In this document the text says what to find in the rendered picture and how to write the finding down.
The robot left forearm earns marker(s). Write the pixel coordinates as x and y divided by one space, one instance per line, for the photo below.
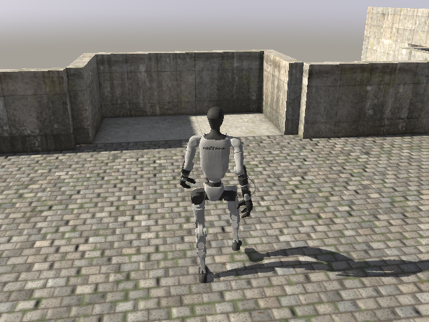
184 173

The right robot upper arm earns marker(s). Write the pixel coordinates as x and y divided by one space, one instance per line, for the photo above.
238 154

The robot right forearm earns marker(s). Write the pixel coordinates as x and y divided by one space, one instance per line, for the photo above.
244 185

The robot left hand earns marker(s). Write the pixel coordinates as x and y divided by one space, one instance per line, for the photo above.
185 185

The robot right hand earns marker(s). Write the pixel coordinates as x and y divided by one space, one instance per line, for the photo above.
249 206

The robot right shin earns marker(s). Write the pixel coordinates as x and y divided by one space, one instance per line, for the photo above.
235 219

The left robot upper arm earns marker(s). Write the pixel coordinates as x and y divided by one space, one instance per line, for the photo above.
190 152

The robot left thigh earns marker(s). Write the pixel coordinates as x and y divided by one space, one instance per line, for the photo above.
198 202

